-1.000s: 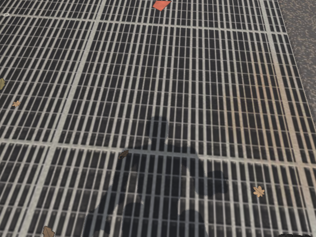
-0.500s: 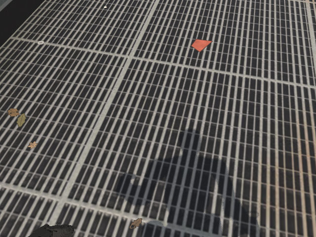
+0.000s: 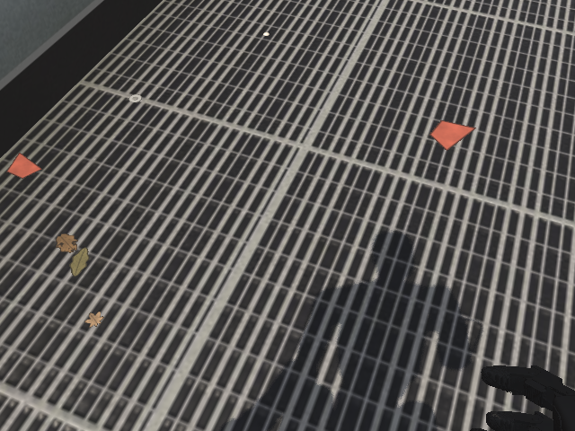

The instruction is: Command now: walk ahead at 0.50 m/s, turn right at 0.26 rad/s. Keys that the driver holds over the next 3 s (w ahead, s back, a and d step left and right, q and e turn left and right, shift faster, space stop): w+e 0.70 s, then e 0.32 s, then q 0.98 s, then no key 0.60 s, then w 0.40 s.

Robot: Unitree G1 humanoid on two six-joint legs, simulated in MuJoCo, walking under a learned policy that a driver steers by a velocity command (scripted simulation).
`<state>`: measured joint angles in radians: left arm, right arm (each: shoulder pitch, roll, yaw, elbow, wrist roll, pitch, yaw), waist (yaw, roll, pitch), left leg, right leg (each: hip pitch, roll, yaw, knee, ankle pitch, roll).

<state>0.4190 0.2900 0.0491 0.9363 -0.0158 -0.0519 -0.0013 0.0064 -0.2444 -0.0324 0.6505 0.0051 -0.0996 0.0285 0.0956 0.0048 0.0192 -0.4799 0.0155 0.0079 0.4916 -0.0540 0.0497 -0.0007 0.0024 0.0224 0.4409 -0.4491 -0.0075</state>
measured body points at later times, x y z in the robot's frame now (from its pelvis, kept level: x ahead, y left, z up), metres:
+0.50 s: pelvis +0.26 -0.03 +0.00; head +0.29 -0.05 +0.45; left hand +0.52 +0.14 -0.09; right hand +0.20 -0.32 -0.13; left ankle +0.12 +0.12 -0.72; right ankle +0.36 -0.17 -0.72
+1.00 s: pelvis +0.51 -0.12 +0.00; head +0.53 -0.14 +0.45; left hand +0.73 +0.10 -0.11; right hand +0.56 -0.45 -0.08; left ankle +0.67 -0.09 -0.73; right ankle +0.36 -0.16 -0.72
